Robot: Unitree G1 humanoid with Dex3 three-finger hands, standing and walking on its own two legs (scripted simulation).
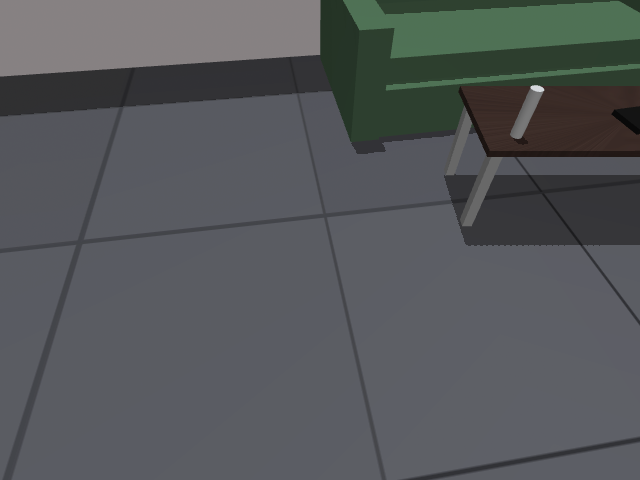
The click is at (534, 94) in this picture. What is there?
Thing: slim round
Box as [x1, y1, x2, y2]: [510, 85, 543, 138]
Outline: 542,87 537,85 533,85 530,87 511,130 510,135 512,137 521,137 543,91
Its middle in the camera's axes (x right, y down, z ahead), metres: +0.70 -0.42 +1.33
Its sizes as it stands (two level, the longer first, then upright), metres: 0.042 0.042 0.179
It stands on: a support 0.42 m high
